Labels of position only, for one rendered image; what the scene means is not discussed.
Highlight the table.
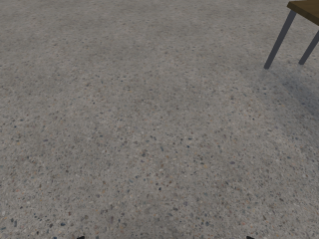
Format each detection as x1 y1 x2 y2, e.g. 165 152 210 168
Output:
263 0 319 70

